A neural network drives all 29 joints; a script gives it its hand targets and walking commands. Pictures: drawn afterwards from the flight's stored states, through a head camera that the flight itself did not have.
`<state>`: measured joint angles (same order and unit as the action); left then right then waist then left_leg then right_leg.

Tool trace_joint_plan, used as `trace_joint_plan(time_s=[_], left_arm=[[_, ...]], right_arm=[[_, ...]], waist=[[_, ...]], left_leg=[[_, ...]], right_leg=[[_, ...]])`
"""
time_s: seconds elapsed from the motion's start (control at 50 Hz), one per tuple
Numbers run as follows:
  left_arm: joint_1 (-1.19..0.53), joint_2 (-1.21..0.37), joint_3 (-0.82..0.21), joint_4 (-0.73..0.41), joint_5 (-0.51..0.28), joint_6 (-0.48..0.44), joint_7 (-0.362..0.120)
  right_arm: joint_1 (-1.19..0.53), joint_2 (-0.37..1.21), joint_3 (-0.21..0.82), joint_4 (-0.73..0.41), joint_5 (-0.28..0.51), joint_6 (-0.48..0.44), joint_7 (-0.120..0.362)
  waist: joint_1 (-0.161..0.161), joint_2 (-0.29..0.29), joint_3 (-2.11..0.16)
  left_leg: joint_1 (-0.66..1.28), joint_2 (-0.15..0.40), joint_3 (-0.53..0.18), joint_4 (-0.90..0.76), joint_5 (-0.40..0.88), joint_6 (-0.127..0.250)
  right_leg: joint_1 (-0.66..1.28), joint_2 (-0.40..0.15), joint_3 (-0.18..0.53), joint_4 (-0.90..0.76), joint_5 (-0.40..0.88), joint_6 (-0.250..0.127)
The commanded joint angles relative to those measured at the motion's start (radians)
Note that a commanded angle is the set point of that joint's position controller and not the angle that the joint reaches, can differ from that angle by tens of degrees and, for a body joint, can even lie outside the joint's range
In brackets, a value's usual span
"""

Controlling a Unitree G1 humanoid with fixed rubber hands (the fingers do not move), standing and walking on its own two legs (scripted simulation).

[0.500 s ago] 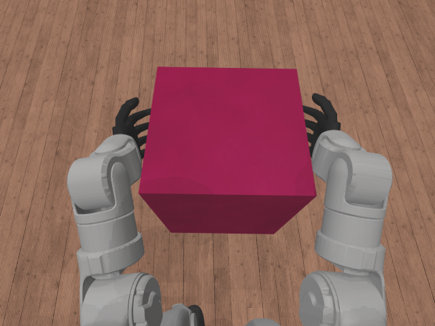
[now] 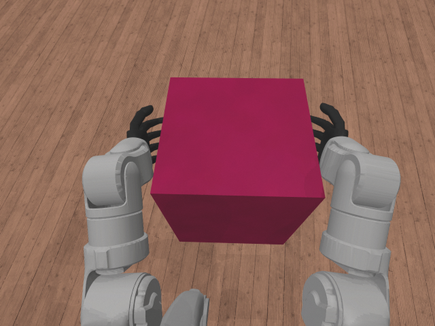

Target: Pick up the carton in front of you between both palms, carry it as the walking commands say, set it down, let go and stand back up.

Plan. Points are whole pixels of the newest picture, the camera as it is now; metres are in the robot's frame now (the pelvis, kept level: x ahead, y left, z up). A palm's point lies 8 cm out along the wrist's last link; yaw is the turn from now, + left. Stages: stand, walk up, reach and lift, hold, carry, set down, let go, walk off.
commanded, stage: carry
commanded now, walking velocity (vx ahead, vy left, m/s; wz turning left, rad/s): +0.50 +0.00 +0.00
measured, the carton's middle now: (233, 170) +0.38 +0.04 +0.08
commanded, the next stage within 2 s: none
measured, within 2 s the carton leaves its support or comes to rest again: neither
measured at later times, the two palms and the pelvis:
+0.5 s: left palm (203, 7) +0.71 +0.14 +0.22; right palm (347, 13) +0.69 -0.16 +0.22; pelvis +0.33 +0.02 +0.04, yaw -1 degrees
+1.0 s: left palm out of the picture +1.03 +0.16 +0.26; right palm out of the picture +1.01 -0.14 +0.26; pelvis +0.65 +0.03 +0.10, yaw +0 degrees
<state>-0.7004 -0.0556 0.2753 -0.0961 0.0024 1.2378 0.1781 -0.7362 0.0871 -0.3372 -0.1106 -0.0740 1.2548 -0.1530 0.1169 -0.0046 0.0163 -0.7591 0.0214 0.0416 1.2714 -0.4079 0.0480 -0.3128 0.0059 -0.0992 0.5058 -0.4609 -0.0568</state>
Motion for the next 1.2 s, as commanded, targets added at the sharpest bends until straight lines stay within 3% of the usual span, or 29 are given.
trace_joint_plan(time_s=[0.0, 0.06, 0.1, 0.12, 0.14, 0.16, 0.18, 0.22, 0.24, 0.42, 0.48, 0.5, 0.52, 0.54, 0.56, 0.6, 0.62, 0.68, 0.74, 0.82, 0.88, 0.9, 0.92, 0.94, 0.98, 1.0, 1.04, 1.12, 1.18], left_arm=[[-0.821, -0.904, -0.718, -0.121, -0.421, -0.009, -0.150], [-0.768, -0.855, -0.672, -0.053, -0.387, 0.013, -0.140], [-0.745, -0.838, -0.643, -0.011, -0.356, 0.029, -0.132], [-0.734, -0.828, -0.628, 0.004, -0.334, 0.037, -0.127], [-0.727, -0.811, -0.598, 0.012, -0.304, 0.046, -0.121], [-0.717, -0.801, -0.567, 0.014, -0.270, 0.054, -0.118], [-0.759, -0.812, -0.554, 0.010, -0.246, 0.050, -0.111], [-0.729, -0.836, -0.510, 0.038, -0.191, 0.039, -0.102], [-0.711, -0.838, -0.495, 0.049, -0.167, 0.031, -0.098], [-0.641, -0.737, -0.509, 0.031, -0.086, 0.020, -0.065], [-0.661, -0.754, -0.532, 0.058, -0.124, 0.041, -0.078], [-0.667, -0.768, -0.540, 0.080, -0.142, 0.043, -0.084], [-0.641, -0.781, -0.545, 0.105, -0.163, 0.043, -0.089], [-0.655, -0.783, -0.554, 0.106, -0.176, 0.036, -0.091], [-0.680, -0.845, -0.577, 0.093, -0.210, 0.031, -0.100], [-0.823, -0.949, -0.656, -0.010, -0.316, 0.020, -0.123], [-0.866, -0.983, -0.691, -0.061, -0.357, 0.009, -0.129], [-0.953, -1.023, -0.725, -0.116, -0.424, -0.020, -0.145], [-0.920, -0.981, -0.723, -0.126, -0.434, -0.027, -0.144], [-0.815, -0.887, -0.680, -0.074, -0.391, -0.001, -0.130], [-0.754, -0.839, -0.640, -0.013, -0.338, 0.030, -0.119], [-0.751, -0.815, -0.619, -0.001, -0.311, 0.039, -0.114], [-0.716, -0.809, -0.574, 0.007, -0.278, 0.053, -0.111], [-0.749, -0.791, -0.562, 0.011, -0.251, 0.056, -0.107], [-0.715, -0.821, -0.508, 0.057, -0.190, 0.048, -0.099], [-0.672, -0.826, -0.488, 0.075, -0.163, 0.044, -0.095], [-0.686, -0.836, -0.474, 0.074, -0.125, 0.026, -0.091], [-0.681, -0.787, -0.486, 0.042, -0.090, 0.004, -0.072], [-0.653, -0.745, -0.504, 0.044, -0.087, 0.020, -0.062]], right_arm=[[-0.563, 0.728, 0.593, 0.034, 0.180, -0.010, 0.059], [-0.554, 0.689, 0.587, 0.055, 0.183, 0.012, 0.053], [-0.560, 0.695, 0.592, 0.082, 0.208, 0.025, 0.057], [-0.550, 0.694, 0.591, 0.111, 0.226, 0.027, 0.060], [-0.549, 0.707, 0.598, 0.118, 0.244, 0.029, 0.064], [-0.584, 0.745, 0.617, 0.127, 0.273, 0.024, 0.069], [-0.644, 0.793, 0.636, 0.076, 0.316, 0.023, 0.082], [-0.795, 0.910, 0.719, -0.002, 0.422, 0.012, 0.109], [-0.851, 0.951, 0.746, -0.027, 0.464, 0.002, 0.119], [-0.775, 0.862, 0.712, -0.005, 0.463, -0.005, 0.119], [-0.720, 0.838, 0.673, 0.073, 0.411, 0.015, 0.117], [-0.692, 0.833, 0.659, 0.095, 0.392, 0.022, 0.115], [-0.690, 0.815, 0.644, 0.108, 0.366, 0.026, 0.112], [-0.660, 0.816, 0.615, 0.108, 0.340, 0.033, 0.111], [-0.701, 0.805, 0.598, 0.101, 0.322, 0.035, 0.110], [-0.678, 0.834, 0.565, 0.117, 0.275, 0.021, 0.103], [-0.637, 0.833, 0.546, 0.126, 0.250, 0.017, 0.098], [-0.629, 0.815, 0.538, 0.100, 0.190, -0.011, 0.083], [-0.616, 0.771, 0.554, 0.068, 0.171, -0.020, 0.068], [-0.588, 0.703, 0.572, 0.058, 0.180, 0.003, 0.055], [-0.572, 0.699, 0.586, 0.102, 0.220, 0.025, 0.062], [-0.553, 0.707, 0.591, 0.125, 0.241, 0.028, 0.066], [-0.564, 0.706, 0.600, 0.131, 0.255, 0.023, 0.065], [-0.594, 0.768, 0.615, 0.129, 0.286, 0.025, 0.076], [-0.749, 0.875, 0.688, 0.040, 0.386, 0.021, 0.102], [-0.799, 0.919, 0.729, -0.003, 0.431, 0.012, 0.111], [-0.891, 0.977, 0.753, -0.033, 0.484, -0.008, 0.127], [-0.869, 0.937, 0.743, -0.054, 0.505, -0.026, 0.130], [-0.791, 0.867, 0.708, -0.002, 0.463, -0.010, 0.118]], waist=[[-0.041, -0.089, -0.446], [-0.071, -0.156, -0.411], [-0.169, -0.149, -0.469], [-0.224, -0.056, -0.553], [-0.253, 0.138, -0.653], [-0.251, 0.361, -0.658], [-0.221, 0.240, -0.580], [-0.216, 0.020, -0.504], [-0.197, 0.001, -0.506], [-0.185, 0.108, -0.447], [-0.111, 0.167, -0.461], [-0.054, 0.111, -0.505], [0.008, 0.042, -0.598], [-0.012, -0.244, -0.709], [-0.004, -0.290, -0.632], [-0.009, -0.017, -0.545], [-0.023, 0.025, -0.529], [-0.046, -0.048, -0.527], [-0.037, -0.083, -0.489], [-0.052, -0.137, -0.444], [-0.189, -0.099, -0.530], [-0.250, 0.001, -0.619], [-0.252, 0.326, -0.710], [-0.242, 0.313, -0.632], [-0.226, 0.027, -0.526], [-0.212, -0.016, -0.508], [-0.178, 0.040, -0.526], [-0.189, 0.077, -0.485], [-0.181, 0.113, -0.440]], left_leg=[[-0.081, 0.032, 0.008, -0.219, 0.027, -0.010], [0.177, -0.027, 0.129, -0.479, 0.039, 0.001], [0.495, -0.115, 0.228, -0.606, 0.086, 0.027], [0.756, -0.130, 0.206, -0.652, 0.092, 0.047], [1.002, 0.146, -0.251, -0.759, -0.178, 0.140], [1.106, 0.304, -0.769, -0.961, -0.175, 0.261], [1.062, 0.323, -0.786, -0.949, -0.020, 0.276], [0.940, 0.278, -0.543, -0.813, 0.356, 0.237], [0.908, 0.258, -0.469, -0.821, 0.372, 0.201], [0.821, 0.209, -0.137, -0.940, 0.345, 0.174], [0.714, 0.185, -0.007, -0.820, 0.660, 0.113], [0.647, 0.153, 0.076, -0.650, 0.812, 0.067], [0.486, 0.124, 0.098, -0.426, 0.687, 0.020], [0.197, 0.010, 0.068, -0.114, 0.315, -0.041], [0.016, -0.098, -0.014, 0.088, -0.113, -0.038], [-0.110, -0.025, -0.087, 0.269, -0.085, -0.003], [-0.117, 0.001, -0.088, 0.222, -0.054, 0.011], [-0.078, 0.018, -0.056, 0.084, -0.016, 0.015], [-0.123, 0.037, -0.018, -0.072, -0.018, -0.001], [0.137, -0.004, 0.097, -0.458, 0.028, -0.007], [0.626, -0.132, 0.246, -0.662, 0.092, 0.031], [0.914, -0.052, 0.110, -0.664, 0.045, 0.058], [1.081, 0.256, -0.544, -0.843, -0.164, 0.230], [1.095, 0.298, -0.792, -0.972, 0.014, 0.273], [0.998, 0.293, -0.575, -0.816, 0.376, 0.256], [0.949, 0.273, -0.496, -0.802, 0.423, 0.216], [0.918, 0.243, -0.386, -0.847, 0.292, 0.159], [0.912, 0.250, -0.281, -0.908, 0.261, 0.191], [0.804, 0.215, -0.137, -0.955, 0.283, 0.167]], right_leg=[[0.419, -0.245, 0.280, -0.149, 0.394, -0.179], [0.284, -0.217, 0.152, -0.178, 0.452, -0.135], [0.197, -0.201, 0.042, 0.019, 0.759, -0.078], [0.103, -0.153, -0.028, 0.229, 0.813, -0.036], [-0.136, -0.104, -0.006, 0.528, 0.476, 0.033], [-0.402, 0.076, 0.048, 0.721, -0.091, 0.056], [-0.483, 0.043, 0.134, 0.906, -0.084, 0.032], [-0.550, -0.017, 0.136, 0.983, -0.013, 0.010], [-0.546, -0.034, 0.141, 0.944, 0.015, 0.001], [-0.423, -0.045, 0.011, 0.384, 0.102, 0.004], [-0.098, 0.065, -0.151, 0.209, 0.103, -0.019], [0.118, 0.108, -0.186, 0.108, 0.157, -0.042], [0.420, 0.048, -0.068, 0.104, 0.107, -0.068], [0.619, -0.271, 0.574, -0.050, -0.107, -0.227], [0.627, -0.318, 0.834, -0.190, 0.093, -0.287], [0.556, -0.319, 0.630, -0.046, 0.441, -0.266], [0.509, -0.298, 0.545, -0.031, 0.483, -0.231], [0.453, -0.268, 0.420, -0.091, 0.297, -0.171], [0.459, -0.274, 0.344, -0.135, 0.313, -0.192], [0.314, -0.225, 0.159, -0.169, 0.365, -0.145], [0.171, -0.180, -0.017, 0.119, 0.753, -0.059], [0.005, -0.153, -0.035, 0.351, 0.628, -0.012], [-0.272, -0.017, -0.007, 0.656, 0.285, 0.059], [-0.451, 0.071, 0.079, 0.849, -0.082, 0.054], [-0.572, -0.007, 0.131, 1.014, -0.031, 0.024], [-0.587, -0.030, 0.133, 0.979, -0.014, 0.013], [-0.549, -0.047, 0.127, 0.872, 0.034, -0.004], [-0.594, -0.061, 0.071, 0.715, 0.061, 0.001], [-0.440, -0.063, 0.022, 0.419, 0.104, 0.006]])
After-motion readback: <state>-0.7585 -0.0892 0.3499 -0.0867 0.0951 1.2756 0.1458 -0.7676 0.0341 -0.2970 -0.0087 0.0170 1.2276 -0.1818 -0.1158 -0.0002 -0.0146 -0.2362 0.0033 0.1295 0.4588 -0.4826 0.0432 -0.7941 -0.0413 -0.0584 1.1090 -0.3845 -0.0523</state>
